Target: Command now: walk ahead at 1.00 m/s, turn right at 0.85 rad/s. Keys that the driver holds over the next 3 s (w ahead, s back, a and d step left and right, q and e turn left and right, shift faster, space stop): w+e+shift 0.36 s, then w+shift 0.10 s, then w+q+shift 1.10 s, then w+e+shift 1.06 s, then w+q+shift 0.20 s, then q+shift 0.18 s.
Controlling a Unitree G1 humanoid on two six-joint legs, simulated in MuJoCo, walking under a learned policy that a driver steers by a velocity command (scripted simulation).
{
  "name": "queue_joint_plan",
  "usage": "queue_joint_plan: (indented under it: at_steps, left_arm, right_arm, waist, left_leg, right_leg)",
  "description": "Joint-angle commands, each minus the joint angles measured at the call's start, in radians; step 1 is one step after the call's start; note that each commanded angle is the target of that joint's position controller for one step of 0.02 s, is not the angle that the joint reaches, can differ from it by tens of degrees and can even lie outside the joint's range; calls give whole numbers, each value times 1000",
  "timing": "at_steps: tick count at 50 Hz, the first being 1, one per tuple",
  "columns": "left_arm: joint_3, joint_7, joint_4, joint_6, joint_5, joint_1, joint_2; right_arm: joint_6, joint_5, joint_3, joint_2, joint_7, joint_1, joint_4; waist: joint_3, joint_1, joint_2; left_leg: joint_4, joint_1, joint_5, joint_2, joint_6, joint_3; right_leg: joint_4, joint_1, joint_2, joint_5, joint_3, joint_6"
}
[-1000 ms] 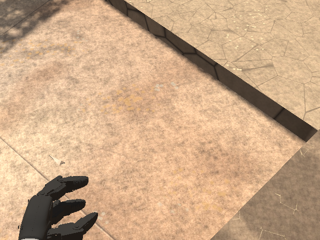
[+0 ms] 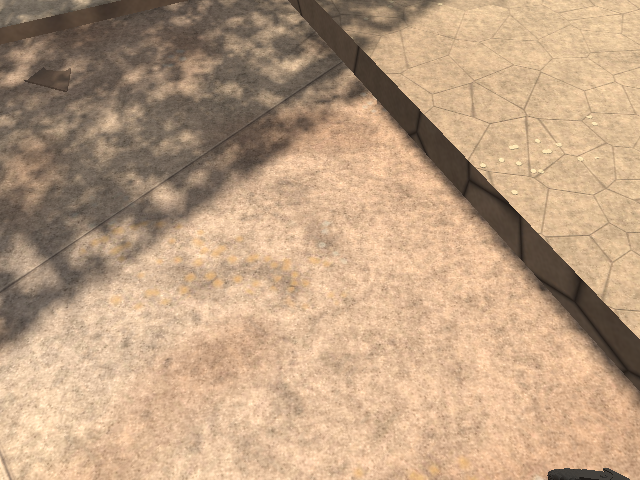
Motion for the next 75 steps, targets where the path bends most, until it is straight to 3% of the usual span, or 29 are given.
queue_joint_plan:
  at_steps: [1, 7, 10, 12, 14, 15, 16, 17, 20, 24, 29, 33, 37, 38, 39, 40, 42, 45, 49, 55, 58, 59, 60, 61, 62, 64, 68, 71, 75]
  left_arm:
    - [25, 9, -108, -37, -15, -45, 115]
    - [24, 63, -71, -5, -32, 14, 114]
    - [34, 68, -48, -1, -45, 43, 119]
    - [43, 75, -43, 3, -47, 34, 117]
    - [47, 68, -66, 14, -17, -27, 131]
    - [18, 59, -105, 18, 23, -63, 58]
    - [-23, 48, -151, 9, -39, 156, -63]
    - [-24, 63, -124, 17, -79, 128, 29]
    - [-7, 56, -170, 11, 0, -167, 90]
    - [-28, 37, -193, 24, -37, -176, 7]
    - [-52, 10, -267, -24, 13, -384, 30]
    - [-42, -7, -297, -58, -6, -510, 61]
    - [33, 34, -225, -50, -11, -118, 191]
    - [55, 57, -182, -34, 1, 105, 280]
    - [52, 33, -162, -36, 29, 114, 303]
    - [35, 32, -149, -35, 15, 93, 194]
    - [15, 38, -112, -38, 10, -17, 118]
    - [4, 38, -73, -45, 30, -144, 26]
    - [21, 54, -60, -56, 14, -236, 82]
    - [60, 68, -52, -43, 2, -179, 251]
    - [79, 66, -75, 2, -11, -210, 312]
    - [65, 67, -75, -1, -14, -228, 270]
    - [7, 60, -100, -33, 18, -205, 63]
    - [-26, 48, -184, -80, 3, -25, 22]
    - [-13, 44, -187, -107, -17, -154, 148]
    - [-21, 59, -216, -103, -10, -278, 114]
    - [-50, 44, -239, -51, 31, -235, -11]
    - [-92, 57, -421, -71, 32, -494, -101]
    - [-117, 41, -542, -70, 53, -544, -83]
  right_arm:
    - [-14, -23, -34, -128, -12, 28, -90]
    - [7, -28, -10, -27, -17, -250, -211]
    - [-1, 11, -43, -90, -18, -267, -238]
    - [-12, 28, -68, -143, -23, -245, -243]
    - [-17, 39, -108, -204, -35, 47, -193]
    - [0, 38, -114, -237, -47, 324, -148]
    - [-1, -20, -116, -316, -24, 349, -118]
    - [4, -19, -107, -221, -14, 285, -137]
    - [28, -32, -85, -137, -15, 221, -87]
    - [14, -8, -48, -37, 13, 230, 4]
    - [15, 13, -64, -145, -2, 257, 33]
    - [27, 32, -66, -193, -17, 366, 77]
    - [52, -3, -58, -232, -18, 356, 94]
    - [44, -44, -27, -124, -22, 372, 54]
    - [28, 33, 5, 6, -17, 527, 35]
    - [29, 73, -19, -94, -28, 393, 31]
    - [43, 50, -27, -101, -37, 225, -10]
    - [101, 43, -31, -32, -17, 235, -23]
    - [136, 18, -25, -27, -2, 165, -83]
    - [121, 16, -50, -116, 47, 32, -128]
    - [144, 36, -115, -248, 40, 350, -70]
    - [152, 37, -151, -308, 25, 536, -10]
    - [157, 40, -154, -363, 17, 460, 6]
    - [123, 0, -123, -367, 22, 369, -75]
    - [103, -2, -116, -266, 27, 362, -118]
    - [65, -12, -101, -211, 36, 329, -95]
    - [77, -1, -60, -120, 17, 301, -59]
    - [68, 36, -37, -24, -9, 590, 40]
    - [110, 69, -36, -63, -84, 359, 13]
  waist:
    - [-40, -95, 66]
    - [28, 15, -40]
    - [-15, 35, -86]
    - [-30, 7, -102]
    - [-231, -166, -120]
    - [-427, -269, -69]
    - [-573, -106, 473]
    - [-461, -139, 456]
    - [-117, -160, 11]
    - [-32, -73, 64]
    - [83, -72, 6]
    - [78, -109, 33]
    - [-218, 150, 167]
    - [-419, 189, -15]
    - [-639, 76, -333]
    - [-456, 112, -238]
    - [-173, 67, -64]
    - [-66, -58, -102]
    - [51, -120, -63]
    - [21, -106, -5]
    - [-160, -289, -109]
    - [-223, -376, -39]
    - [-84, -245, 389]
    - [-377, -76, 496]
    - [-375, -167, 249]
    - [-172, -103, -51]
    - [-61, -23, 1]
    - [-44, -158, 9]
    - [26, -4, -50]
  left_leg:
    - [-162, -280, 53, 58, -36, -45]
    - [-730, -62, 393, -13, -138, 88]
    - [-857, 41, 476, -31, -153, 32]
    - [-911, 49, 416, -17, -134, 8]
    - [-857, 347, 334, 19, -85, 26]
    - [-731, 690, 106, 187, -45, -127]
    - [-988, 956, -323, 449, 145, -773]
    - [-1059, 875, -615, 450, 144, -884]
    - [-1079, 452, -72, 289, 72, -385]
    - [-1143, 276, 94, 237, 108, -202]
    - [-1255, 147, 257, 211, 148, -110]
    - [-1282, 158, 374, 225, 121, -56]
    - [-675, 82, 869, 173, 17, 0]
    - [-299, -141, 372, 98, -13, 17]
    - [-7, -353, -144, 23, -20, -45]
    - [81, -477, -96, 66, -18, -37]
    - [57, -514, 39, 145, -23, 19]
    - [-7, -392, 45, 221, -29, 4]
    - [-141, -423, 199, 249, -54, 15]
    - [-544, -177, 455, 91, 26, 245]
    - [-538, 173, 211, -21, 103, 295]
    - [-616, 477, 269, -34, 141, 218]
    - [-681, 552, 532, 39, 211, -3]
    - [-937, 754, 9, 225, 432, -641]
    - [-1080, 715, -256, 253, 370, -747]
    - [-1111, 438, -203, 221, 283, -680]
    - [-1032, 125, 10, 130, 307, -500]
    - [-932, 499, 209, 145, 303, -604]
    - [-1097, 189, 109, 119, 176, -472]
  right_leg:
    - [-417, 217, -237, -85, 574, -179]
    - [-415, -62, -110, 110, 366, -72]
    - [-364, 20, -138, 33, 447, -38]
    - [-268, 151, -171, 148, 485, -13]
    - [61, 189, -145, 452, 429, 44]
    - [401, 15, -126, 273, 362, 66]
    - [735, -323, -20, -367, 264, 101]
    - [848, -465, -148, -251, 207, 99]
    - [757, -417, -228, -85, 121, 93]
    - [628, -381, -278, -106, 140, 80]
    - [227, -369, -288, 186, 57, 127]
    - [-30, -97, -203, 312, 17, 147]
    - [-24, 501, -189, 156, 21, 82]
    - [18, 826, -436, 21, 288, 56]
    - [-209, 974, -624, -433, 806, -87]
    - [-337, 859, -570, -551, 809, -48]
    - [-350, 557, -528, -200, 495, -19]
    - [-418, 281, -481, 27, 218, -7]
    - [-511, 148, -463, 195, -41, 25]
    - [-444, 325, -398, 710, -256, 97]
    - [54, 380, -437, 1243, -240, 100]
    - [401, 189, -379, 1032, -228, 136]
    - [918, -158, -119, -236, -196, 191]
    - [1118, -431, -57, -377, 78, 177]
    - [1048, -451, -127, -257, 158, 126]
    - [899, -439, -190, -173, 135, 117]
    - [1249, -528, -188, -269, 90, 158]
    - [1459, -983, -169, -452, 143, 155]
    - [872, -829, -267, -270, 166, 137]
Next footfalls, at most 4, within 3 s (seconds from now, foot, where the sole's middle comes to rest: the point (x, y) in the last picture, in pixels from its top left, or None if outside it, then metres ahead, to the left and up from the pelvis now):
0.30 left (286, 452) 0.53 0.13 -0.75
0.74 right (483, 354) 0.78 -0.30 -0.75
1.18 left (400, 208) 1.22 -0.12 -0.75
1.60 right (433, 85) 1.62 -0.23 -0.63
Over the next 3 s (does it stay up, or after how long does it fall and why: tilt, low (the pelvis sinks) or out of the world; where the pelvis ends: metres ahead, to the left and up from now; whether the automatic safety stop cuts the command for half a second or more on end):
stays up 2.51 -0.02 0.14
